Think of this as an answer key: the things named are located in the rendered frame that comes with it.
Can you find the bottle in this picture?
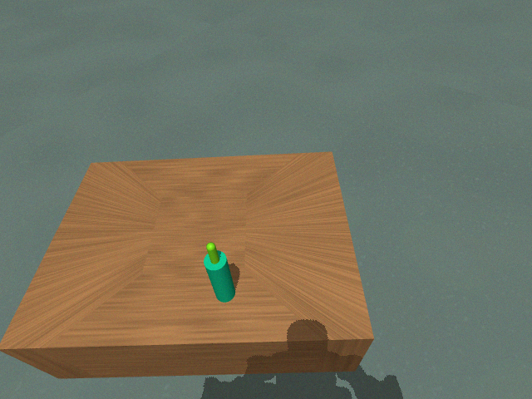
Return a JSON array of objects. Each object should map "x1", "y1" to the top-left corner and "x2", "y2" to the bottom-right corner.
[{"x1": 204, "y1": 243, "x2": 235, "y2": 303}]

